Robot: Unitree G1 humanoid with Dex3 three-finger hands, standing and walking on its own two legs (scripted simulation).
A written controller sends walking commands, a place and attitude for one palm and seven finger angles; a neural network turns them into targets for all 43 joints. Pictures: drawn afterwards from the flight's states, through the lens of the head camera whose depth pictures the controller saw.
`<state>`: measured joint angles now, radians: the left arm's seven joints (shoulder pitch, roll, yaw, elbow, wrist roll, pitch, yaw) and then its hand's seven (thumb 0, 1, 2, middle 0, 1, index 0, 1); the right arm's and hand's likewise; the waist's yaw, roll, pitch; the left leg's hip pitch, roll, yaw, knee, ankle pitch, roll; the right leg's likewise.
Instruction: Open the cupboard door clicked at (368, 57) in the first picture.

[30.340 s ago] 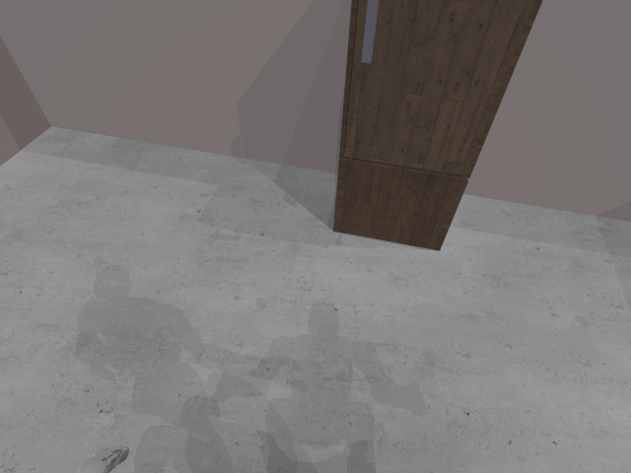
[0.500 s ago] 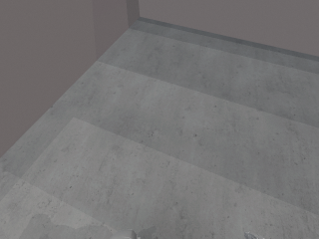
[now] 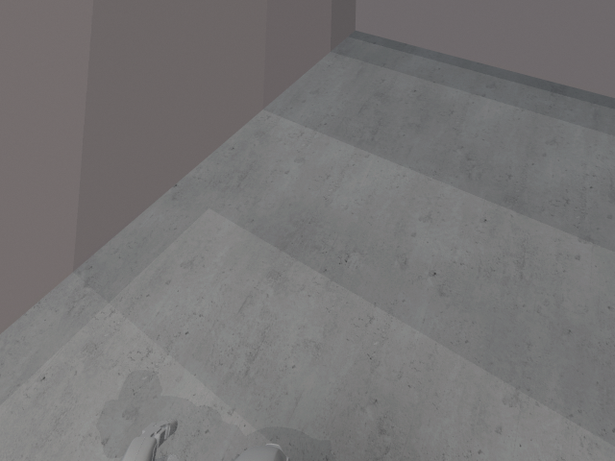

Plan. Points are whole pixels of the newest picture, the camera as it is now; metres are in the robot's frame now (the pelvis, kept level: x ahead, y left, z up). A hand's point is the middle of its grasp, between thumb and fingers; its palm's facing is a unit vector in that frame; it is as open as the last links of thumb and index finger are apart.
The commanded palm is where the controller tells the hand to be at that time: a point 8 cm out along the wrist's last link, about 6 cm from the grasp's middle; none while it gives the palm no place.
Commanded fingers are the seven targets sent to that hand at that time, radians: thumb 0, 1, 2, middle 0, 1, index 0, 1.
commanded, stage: turn to face it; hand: left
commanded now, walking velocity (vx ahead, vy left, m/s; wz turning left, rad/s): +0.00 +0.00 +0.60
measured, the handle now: out of the picture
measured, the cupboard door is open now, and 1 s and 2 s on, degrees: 39 39 39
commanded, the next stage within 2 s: none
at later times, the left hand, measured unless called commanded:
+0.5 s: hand out of the picture -0.03 +0.23 -0.18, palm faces +0.37 -0.89 -0.26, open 7.3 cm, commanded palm none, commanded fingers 0.00 0.90 0.90 -0.20 -0.30 -0.20 -0.30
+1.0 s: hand out of the picture +0.03 +0.18 -0.13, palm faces +0.56 -0.78 -0.29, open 7.3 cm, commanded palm none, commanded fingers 0.00 0.90 0.90 -0.20 -0.30 -0.20 -0.30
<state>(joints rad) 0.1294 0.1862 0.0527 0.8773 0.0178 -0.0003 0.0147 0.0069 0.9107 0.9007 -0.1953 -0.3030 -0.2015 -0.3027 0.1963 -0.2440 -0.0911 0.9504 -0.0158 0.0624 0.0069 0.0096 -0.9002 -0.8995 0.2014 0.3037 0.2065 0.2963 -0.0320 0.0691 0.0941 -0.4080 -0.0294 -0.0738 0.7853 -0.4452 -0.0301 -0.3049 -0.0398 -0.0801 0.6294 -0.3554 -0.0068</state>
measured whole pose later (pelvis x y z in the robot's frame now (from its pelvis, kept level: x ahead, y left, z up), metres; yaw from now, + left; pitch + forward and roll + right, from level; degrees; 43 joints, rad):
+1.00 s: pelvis +0.05 -0.04 +0.01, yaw +36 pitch +1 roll +3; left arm 0.16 0.15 0.03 0.88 0.01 0.00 0.02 0.01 0.91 0.90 -0.20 -0.30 -0.20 -0.30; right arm 0.19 -0.26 -0.10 0.97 -0.02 0.07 0.02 0.01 -0.90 -0.90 0.20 0.30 0.20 0.30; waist -0.04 0.05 0.10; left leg -0.51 -0.03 -0.02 1.15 -0.43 -0.06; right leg -0.22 -0.07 -0.13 0.54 -0.33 -0.04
